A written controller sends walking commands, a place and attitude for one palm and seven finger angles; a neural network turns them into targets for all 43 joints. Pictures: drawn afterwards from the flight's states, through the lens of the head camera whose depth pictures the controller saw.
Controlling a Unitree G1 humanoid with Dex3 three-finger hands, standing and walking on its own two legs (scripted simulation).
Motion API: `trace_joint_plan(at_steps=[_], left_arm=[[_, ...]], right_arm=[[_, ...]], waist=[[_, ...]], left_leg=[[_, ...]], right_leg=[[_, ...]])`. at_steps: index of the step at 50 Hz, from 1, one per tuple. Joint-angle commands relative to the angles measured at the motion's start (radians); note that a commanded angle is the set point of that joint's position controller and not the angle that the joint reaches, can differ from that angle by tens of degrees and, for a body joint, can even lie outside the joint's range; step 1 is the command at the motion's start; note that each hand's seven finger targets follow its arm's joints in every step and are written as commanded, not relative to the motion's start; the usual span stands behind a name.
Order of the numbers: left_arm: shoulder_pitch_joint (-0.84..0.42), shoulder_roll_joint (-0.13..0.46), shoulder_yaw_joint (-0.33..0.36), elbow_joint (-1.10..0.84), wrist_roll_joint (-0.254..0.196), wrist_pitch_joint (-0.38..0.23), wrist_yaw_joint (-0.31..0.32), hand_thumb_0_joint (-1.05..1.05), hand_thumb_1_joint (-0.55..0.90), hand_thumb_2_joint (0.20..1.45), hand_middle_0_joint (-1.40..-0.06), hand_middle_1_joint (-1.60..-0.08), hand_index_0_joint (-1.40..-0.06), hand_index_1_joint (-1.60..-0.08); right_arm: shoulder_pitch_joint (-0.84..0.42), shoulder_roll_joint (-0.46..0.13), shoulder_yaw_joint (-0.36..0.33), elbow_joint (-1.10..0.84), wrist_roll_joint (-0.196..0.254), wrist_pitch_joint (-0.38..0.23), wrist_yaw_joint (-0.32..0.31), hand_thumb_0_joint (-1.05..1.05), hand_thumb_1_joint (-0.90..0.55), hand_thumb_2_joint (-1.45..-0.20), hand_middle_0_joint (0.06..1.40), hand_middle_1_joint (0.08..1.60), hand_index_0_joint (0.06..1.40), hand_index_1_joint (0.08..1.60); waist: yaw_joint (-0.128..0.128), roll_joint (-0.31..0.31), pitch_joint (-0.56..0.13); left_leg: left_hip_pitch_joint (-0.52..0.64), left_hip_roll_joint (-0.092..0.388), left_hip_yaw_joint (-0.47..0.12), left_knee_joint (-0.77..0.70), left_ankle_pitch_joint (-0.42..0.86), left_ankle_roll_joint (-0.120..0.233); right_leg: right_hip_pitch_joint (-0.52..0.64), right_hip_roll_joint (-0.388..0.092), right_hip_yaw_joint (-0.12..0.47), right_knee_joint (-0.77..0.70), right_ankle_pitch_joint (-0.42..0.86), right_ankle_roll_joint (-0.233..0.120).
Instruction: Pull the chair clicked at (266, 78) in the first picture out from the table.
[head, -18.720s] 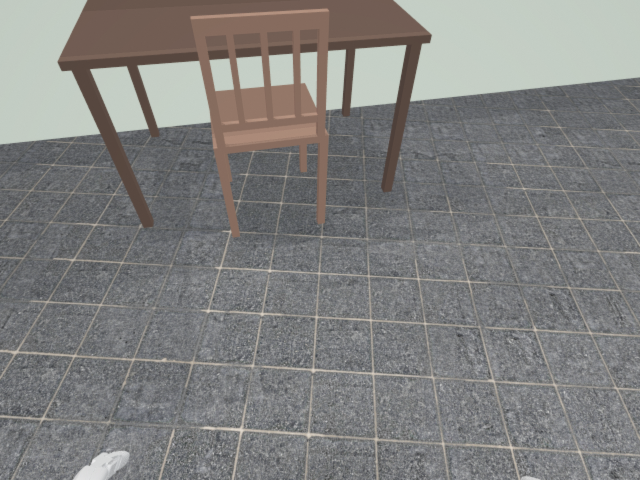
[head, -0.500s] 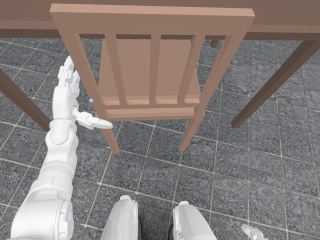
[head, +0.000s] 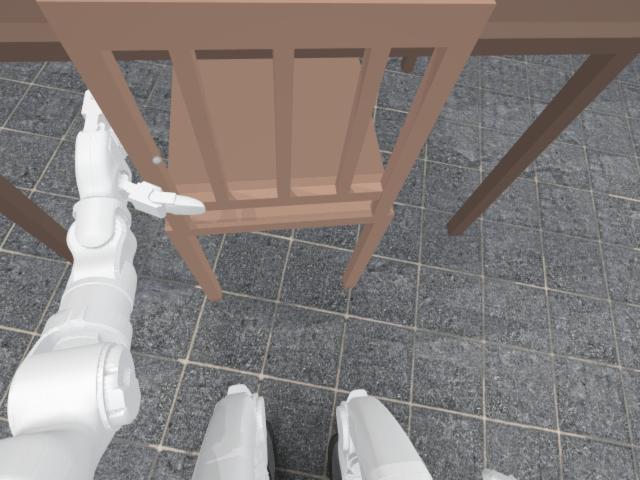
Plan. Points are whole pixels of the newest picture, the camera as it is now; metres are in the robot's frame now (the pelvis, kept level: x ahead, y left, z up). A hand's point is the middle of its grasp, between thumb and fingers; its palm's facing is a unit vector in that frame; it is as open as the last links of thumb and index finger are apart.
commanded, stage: push the fingers through the gap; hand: left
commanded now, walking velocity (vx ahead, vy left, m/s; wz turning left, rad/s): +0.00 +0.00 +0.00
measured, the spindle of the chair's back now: (283, 135) +0.53 +0.02 +0.04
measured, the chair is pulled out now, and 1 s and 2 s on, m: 0.00 0.00 0.01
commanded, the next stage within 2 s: hook a spindle and tug to test in 0.40 s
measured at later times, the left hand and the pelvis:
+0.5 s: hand (147, 164) +0.48 +0.18 +0.04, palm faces +0.07 -1.00 -0.03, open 17.0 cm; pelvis +0.00 +0.00 +0.01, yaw +0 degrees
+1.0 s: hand (155, 162) +0.49 +0.17 +0.04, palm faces +0.10 -0.99 -0.02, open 13.3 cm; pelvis +0.00 +0.01 +0.00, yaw +0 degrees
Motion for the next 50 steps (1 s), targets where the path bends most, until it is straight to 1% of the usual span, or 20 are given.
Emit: trace_joint_plan(at_steps=[1, 3, 4, 6, 10, 12, 14, 18, 19, 22, 24, 25, 31, 32, 34, 38, 40, 44, 47, 50], left_arm=[[-0.397, 0.240, 0.044, -0.199, -0.009, -0.078, -0.016, 0.000, -0.500, 0.300, -0.060, -0.080, -0.060, -0.080], [-0.367, 0.232, 0.038, -0.196, -0.013, -0.068, -0.028, 0.000, -0.500, 0.300, -0.060, -0.080, -0.060, -0.080], [-0.353, 0.192, 0.008, -0.185, -0.017, -0.062, -0.035, 0.000, -0.500, 0.300, -0.060, -0.080, -0.060, -0.080], [-0.336, 0.234, 0.042, -0.184, -0.019, -0.053, -0.040, 0.000, -0.500, 0.300, -0.060, -0.080, -0.060, -0.080], [-0.354, 0.211, 0.027, -0.224, -0.033, -0.055, -0.046, 0.000, -0.500, 0.300, -0.060, -0.080, -0.060, -0.080], [-0.333, 0.260, 0.064, -0.252, -0.033, -0.065, -0.044, 0.000, -0.500, 0.300, -0.060, -0.080, -0.060, -0.080], [-0.365, 0.212, 0.023, -0.293, -0.035, -0.078, -0.043, 0.000, -0.500, 0.300, -0.060, -0.080, -0.060, -0.080], [-0.325, 0.208, 0.021, -0.273, -0.027, -0.075, -0.034, 0.000, -0.500, 0.300, -0.060, -0.080, -0.060, -0.080], [-0.321, 0.182, -0.001, -0.270, -0.028, -0.074, -0.036, 0.000, -0.500, 0.300, -0.060, -0.080, -0.060, -0.080], [-0.300, 0.160, -0.011, -0.208, -0.024, -0.058, -0.033, 0.000, -0.500, 0.300, -0.060, -0.080, -0.060, -0.080], [-0.360, 0.128, -0.039, -0.207, -0.023, -0.062, -0.029, 0.000, -0.500, 0.300, -0.060, -0.080, -0.060, -0.080], [-0.351, 0.147, -0.023, -0.188, -0.017, -0.062, -0.025, 0.000, -0.500, 0.300, -0.060, -0.080, -0.060, -0.080], [-0.398, 0.200, 0.014, -0.228, -0.012, -0.100, -0.006, 0.000, -0.500, 0.300, -0.166, -0.409, -0.166, -0.409], [-0.400, 0.197, 0.012, -0.231, -0.007, -0.103, -0.004, 0.000, -0.500, 0.300, -0.183, -0.464, -0.183, -0.464], [-0.410, 0.153, -0.024, -0.242, -0.005, -0.103, -0.008, 0.000, -0.500, 0.300, -0.218, -0.573, -0.218, -0.573], [-0.374, 0.182, 0.000, -0.203, -0.005, -0.075, -0.008, 0.000, -0.500, 0.300, -0.289, -0.792, -0.289, -0.792], [-0.368, 0.148, -0.021, -0.197, -0.009, -0.067, -0.006, 0.000, -0.500, 0.300, -0.324, -0.902, -0.324, -0.902], [-0.436, 0.107, -0.060, -0.226, -0.009, -0.075, 0.010, 0.000, -0.276, 0.396, -0.394, -1.121, -0.394, -1.121], [-0.451, 0.153, -0.019, -0.216, 0.000, -0.087, 0.031, 0.000, -0.108, 0.468, -0.447, -1.286, -0.447, -1.286], [-0.454, 0.131, -0.045, -0.218, 0.016, -0.102, 0.033, 0.000, 0.060, 0.540, -0.500, -1.450, -0.500, -1.450]], right_arm=[[0.156, -0.177, -0.063, -0.050, -0.005, -0.010, -0.014, 0.000, -0.900, -0.900, 0.200, 0.300, 0.200, 0.300], [0.158, -0.175, -0.063, -0.055, -0.003, -0.004, -0.013, 0.000, -0.900, -0.900, 0.200, 0.300, 0.200, 0.300], [0.160, -0.171, -0.062, -0.060, -0.001, -0.004, -0.011, 0.000, -0.900, -0.900, 0.200, 0.300, 0.200, 0.300], [0.164, -0.177, -0.063, -0.057, 0.000, 0.003, -0.009, 0.000, -0.900, -0.900, 0.200, 0.300, 0.200, 0.300], [0.162, -0.173, -0.063, -0.063, 0.003, 0.002, -0.010, 0.000, -0.900, -0.900, 0.200, 0.300, 0.200, 0.300], [0.163, -0.175, -0.064, -0.064, 0.003, 0.003, -0.012, 0.000, -0.900, -0.900, 0.200, 0.300, 0.200, 0.300], [0.158, -0.166, -0.064, -0.064, 0.002, 0.000, -0.010, 0.000, -0.900, -0.900, 0.200, 0.300, 0.200, 0.300], [0.160, -0.173, -0.069, -0.052, 0.000, 0.001, -0.007, 0.000, -0.900, -0.900, 0.200, 0.300, 0.200, 0.300], [0.159, -0.172, -0.070, -0.053, 0.002, 0.000, -0.007, 0.000, -0.900, -0.900, 0.200, 0.300, 0.200, 0.300], [0.154, -0.173, -0.069, -0.050, 0.002, 0.005, -0.004, 0.000, -0.900, -0.900, 0.200, 0.300, 0.200, 0.300], [0.153, -0.171, -0.068, -0.048, 0.001, 0.002, -0.006, 0.000, -0.900, -0.900, 0.200, 0.300, 0.200, 0.300], [0.153, -0.176, -0.069, -0.046, 0.000, 0.003, -0.005, 0.000, -0.900, -0.900, 0.200, 0.300, 0.200, 0.300], [0.141, -0.177, -0.065, -0.055, -0.008, -0.003, -0.007, 0.000, -0.900, -0.900, 0.200, 0.300, 0.200, 0.300], [0.142, -0.176, -0.065, -0.053, -0.009, -0.002, -0.008, 0.000, -0.900, -0.900, 0.200, 0.300, 0.200, 0.300], [0.143, -0.169, -0.066, -0.057, -0.009, -0.004, -0.005, 0.000, -0.900, -0.900, 0.200, 0.300, 0.200, 0.300], [0.144, -0.179, -0.066, -0.057, -0.005, 0.008, -0.004, 0.000, -0.900, -0.900, 0.200, 0.300, 0.200, 0.300], [0.144, -0.175, -0.065, -0.060, -0.004, 0.008, -0.003, 0.000, -0.900, -0.900, 0.200, 0.300, 0.200, 0.300], [0.147, -0.173, -0.066, -0.054, -0.005, 0.003, -0.004, 0.000, -0.900, -0.900, 0.200, 0.300, 0.200, 0.300], [0.155, -0.180, -0.069, -0.040, -0.011, 0.001, -0.006, 0.000, -0.900, -0.900, 0.200, 0.300, 0.200, 0.300], [0.162, -0.173, -0.068, -0.035, -0.015, -0.003, 0.000, 0.000, -0.900, -0.900, 0.200, 0.300, 0.200, 0.300]], waist=[[-0.018, 0.071, -0.534], [-0.014, 0.067, -0.541], [-0.019, 0.083, -0.542], [-0.006, 0.075, -0.539], [-0.018, 0.064, -0.535], [-0.001, 0.068, -0.556], [-0.010, 0.105, -0.559], [-0.010, 0.097, -0.533], [-0.015, 0.106, -0.531], [-0.017, 0.073, -0.472], [-0.037, 0.078, -0.446], [-0.028, 0.080, -0.446], [-0.016, 0.120, -0.516], [-0.019, 0.101, -0.531], [-0.025, 0.126, -0.542], [-0.019, 0.088, -0.514], [-0.020, 0.095, -0.509], [-0.042, 0.111, -0.484], [-0.039, 0.094, -0.513], [-0.040, 0.113, -0.525]], left_leg=[[0.525, 0.001, -0.106, -0.123, 0.327, -0.020], [0.515, -0.001, -0.096, -0.123, 0.338, -0.018], [0.528, -0.003, -0.099, -0.125, 0.350, -0.018], [0.507, -0.002, -0.095, -0.124, 0.340, -0.019], [0.520, -0.001, -0.094, -0.131, 0.340, -0.015], [0.525, -0.001, -0.092, -0.132, 0.362, -0.018], [0.568, 0.000, -0.098, -0.135, 0.374, -0.019], [0.590, 0.004, -0.107, -0.144, 0.378, -0.026], [0.605, 0.004, -0.110, -0.146, 0.384, -0.026], [0.571, 0.005, -0.116, -0.156, 0.333, -0.028], [0.571, 0.005, -0.123, -0.156, 0.308, -0.024], [0.570, 0.006, -0.126, -0.158, 0.293, -0.028], [0.602, 0.005, -0.133, -0.150, 0.315, -0.035], [0.607, 0.007, -0.134, -0.147, 0.323, -0.032], [0.626, 0.008, -0.139, -0.145, 0.337, -0.033], [0.585, 0.009, -0.137, -0.157, 0.295, -0.032], [0.595, 0.009, -0.141, -0.163, 0.290, -0.033], [0.622, 0.014, -0.163, -0.177, 0.264, -0.037], [0.613, 0.013, -0.161, -0.165, 0.254, -0.035], [0.626, 0.011, -0.156, -0.160, 0.284, -0.037]], right_leg=[[0.097, 0.007, 0.054, -0.181, 0.286, -0.003], [0.123, 0.006, 0.058, -0.185, 0.312, -0.002], [0.113, 0.007, 0.055, -0.181, 0.318, -0.004], [0.129, 0.007, 0.057, -0.185, 0.315, -0.003], [0.135, 0.010, 0.058, -0.196, 0.319, 0.000], [0.164, 0.010, 0.061, -0.192, 0.343, -0.001], [0.133, 0.010, 0.054, -0.190, 0.335, -0.004], [0.110, 0.010, 0.045, -0.197, 0.322, -0.005], [0.095, 0.010, 0.044, -0.196, 0.322, -0.007], [0.071, 0.009, 0.035, -0.202, 0.275, -0.005], [0.035, 0.007, 0.032, -0.203, 0.251, -0.006], [0.027, 0.008, 0.029, -0.200, 0.233, -0.007], [0.031, 0.007, 0.033, -0.182, 0.237, -0.011], [0.036, 0.008, 0.035, -0.182, 0.243, -0.009], [0.022, 0.007, 0.030, -0.176, 0.248, -0.010], [0.040, 0.008, 0.030, -0.187, 0.226, -0.008], [0.027, 0.008, 0.026, -0.188, 0.221, -0.009], [-0.018, 0.006, 0.019, -0.186, 0.200, -0.010], [-0.013, 0.006, 0.026, -0.186, 0.197, -0.007], [-0.010, 0.007, 0.024, -0.182, 0.209, -0.009]])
